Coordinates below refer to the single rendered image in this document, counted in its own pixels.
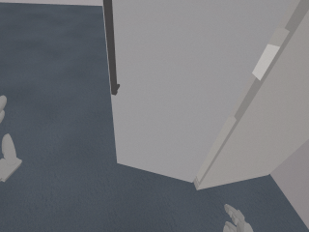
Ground handle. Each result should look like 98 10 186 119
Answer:
103 0 120 96

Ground fridge door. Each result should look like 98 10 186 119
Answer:
101 0 292 183

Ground robot right hand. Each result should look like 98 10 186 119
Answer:
223 204 254 232

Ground robot left hand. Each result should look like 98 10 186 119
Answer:
0 95 22 182

